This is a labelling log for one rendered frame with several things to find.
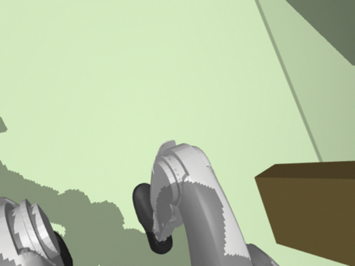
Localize right robot foot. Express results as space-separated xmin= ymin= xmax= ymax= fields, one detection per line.
xmin=133 ymin=183 xmax=173 ymax=254

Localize right robot hand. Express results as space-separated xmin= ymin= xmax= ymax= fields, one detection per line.
xmin=246 ymin=244 xmax=279 ymax=266

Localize left robot foot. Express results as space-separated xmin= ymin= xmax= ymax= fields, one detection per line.
xmin=54 ymin=231 xmax=73 ymax=266

